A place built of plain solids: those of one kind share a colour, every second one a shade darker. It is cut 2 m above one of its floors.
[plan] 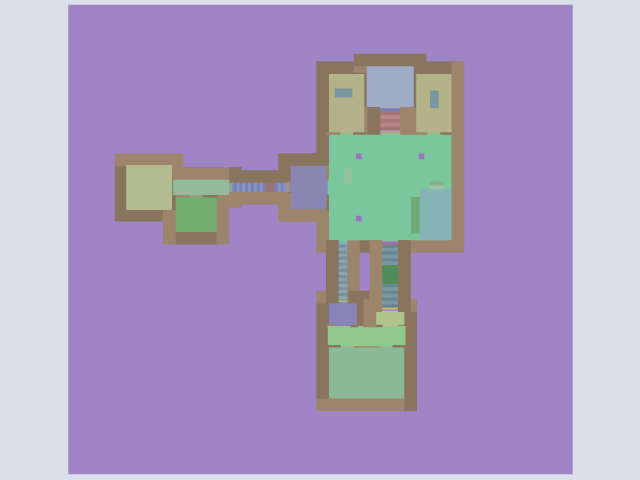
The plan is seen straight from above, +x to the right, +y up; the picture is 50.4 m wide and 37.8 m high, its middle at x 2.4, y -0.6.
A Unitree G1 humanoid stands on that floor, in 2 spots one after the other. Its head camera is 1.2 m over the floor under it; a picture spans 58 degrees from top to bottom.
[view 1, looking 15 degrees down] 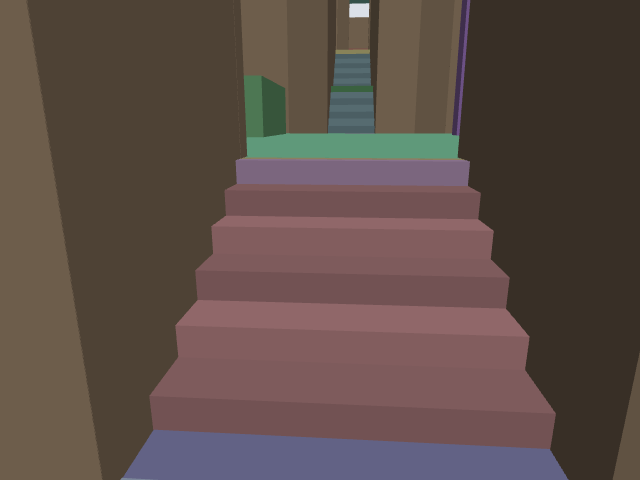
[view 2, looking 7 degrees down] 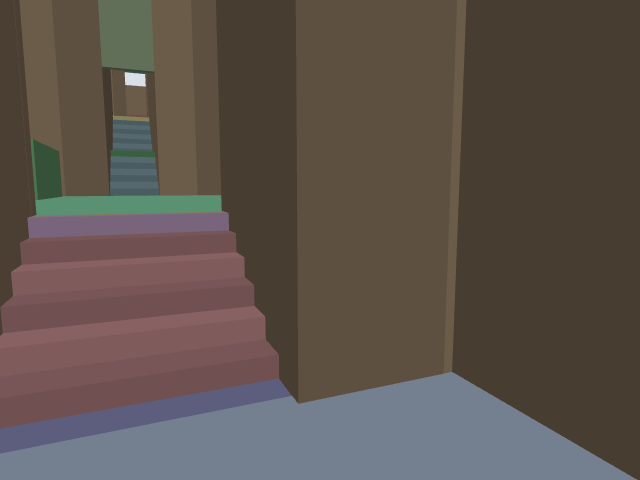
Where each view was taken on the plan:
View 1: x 7.93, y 10.97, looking -86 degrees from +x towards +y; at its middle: step_entrance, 2.43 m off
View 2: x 7.93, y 12.02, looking -113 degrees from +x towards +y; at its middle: wall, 2.35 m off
